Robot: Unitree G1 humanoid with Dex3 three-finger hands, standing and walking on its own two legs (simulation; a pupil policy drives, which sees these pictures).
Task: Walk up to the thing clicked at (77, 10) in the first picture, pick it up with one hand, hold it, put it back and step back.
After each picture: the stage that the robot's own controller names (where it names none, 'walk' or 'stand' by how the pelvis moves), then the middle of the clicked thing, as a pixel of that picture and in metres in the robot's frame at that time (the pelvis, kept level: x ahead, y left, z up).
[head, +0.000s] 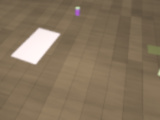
stand; (77, 11) +2.23 +0.01 -0.72
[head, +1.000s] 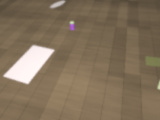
walk; (72, 25) +2.10 +0.23 -0.71
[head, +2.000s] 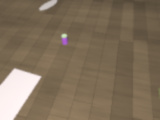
walk; (64, 39) +1.50 +0.24 -0.72
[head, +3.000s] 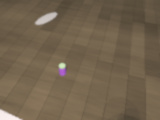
walk; (62, 69) +1.01 +0.19 -0.70
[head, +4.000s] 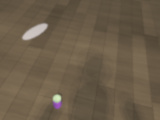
walk; (57, 101) +0.65 +0.13 -0.71
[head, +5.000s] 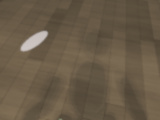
stand; out of the picture +0.43 +0.12 -0.69
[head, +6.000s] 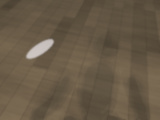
stand; out of the picture +0.39 +0.12 -0.72
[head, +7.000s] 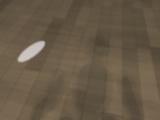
stand; out of the picture +0.39 +0.15 -0.72
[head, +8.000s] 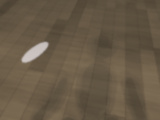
stand; out of the picture +0.39 +0.15 -0.73
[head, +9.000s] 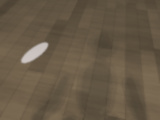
stand; out of the picture +0.38 +0.15 -0.73
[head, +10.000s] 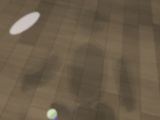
go down; (52, 116) +0.41 +0.14 -0.66
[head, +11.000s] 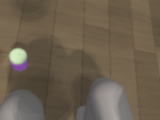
go down; (18, 60) +0.48 +0.17 -0.30
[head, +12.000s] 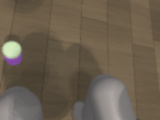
close in; (12, 54) +0.48 +0.17 -0.29
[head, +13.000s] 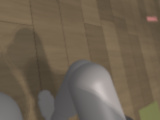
close in; out of the picture +0.47 +0.21 -0.24
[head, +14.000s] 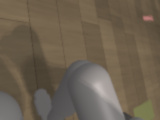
close; out of the picture +0.46 +0.21 -0.25
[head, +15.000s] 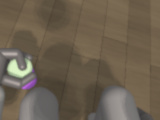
lift; (23, 74) +0.36 +0.20 -0.10
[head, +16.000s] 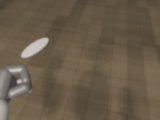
hold; out of the picture +0.19 +0.15 -0.63
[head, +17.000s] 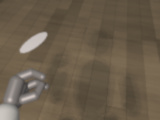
hold; out of the picture +0.22 +0.32 -0.70
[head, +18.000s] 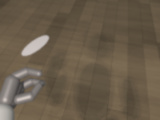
stand; out of the picture +0.38 +0.39 -0.71
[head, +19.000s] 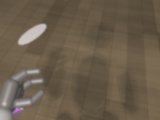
stand; (14, 108) +0.54 +0.47 -0.68
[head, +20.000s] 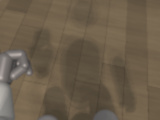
crouch; out of the picture +0.73 +0.54 -0.53
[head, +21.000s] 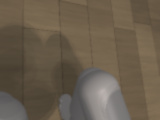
lower; out of the picture +0.82 +0.72 -0.29
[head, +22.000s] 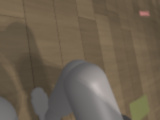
lower; out of the picture +0.85 +0.90 -0.28
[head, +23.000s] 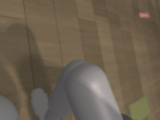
lower; out of the picture +0.97 +0.99 -0.28
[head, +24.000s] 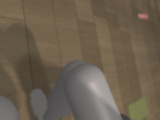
lower; out of the picture +1.07 +1.08 -0.28
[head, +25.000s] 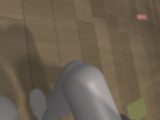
lower; out of the picture +1.17 +1.17 -0.29
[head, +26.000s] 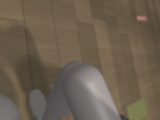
open; out of the picture +1.27 +1.26 -0.29
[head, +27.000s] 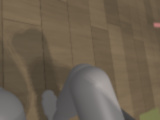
stand; out of the picture +1.40 +1.29 -0.29
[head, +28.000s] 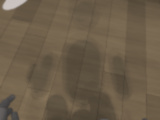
stand; out of the picture +1.71 +1.01 -0.58
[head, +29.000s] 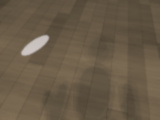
stand; out of the picture +1.79 +1.03 -0.69
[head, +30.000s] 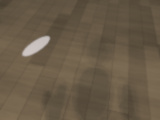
stand; out of the picture +1.89 +1.07 -0.69
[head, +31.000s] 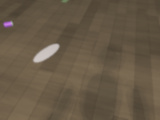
stand; (8, 24) +2.01 +1.08 -0.75
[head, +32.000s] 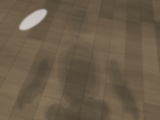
walk; out of the picture +2.12 +1.13 -0.73
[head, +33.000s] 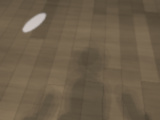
walk; out of the picture +2.26 +1.45 -0.72
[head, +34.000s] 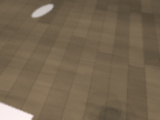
stand; out of the picture +2.83 +1.30 -0.73
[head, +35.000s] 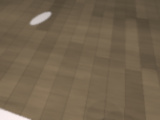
stand; out of the picture +2.89 +1.39 -0.74
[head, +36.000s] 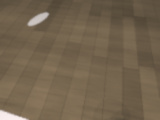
stand; out of the picture +2.96 +1.46 -0.75
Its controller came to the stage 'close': yes
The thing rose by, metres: 0.51
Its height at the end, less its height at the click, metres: -0.02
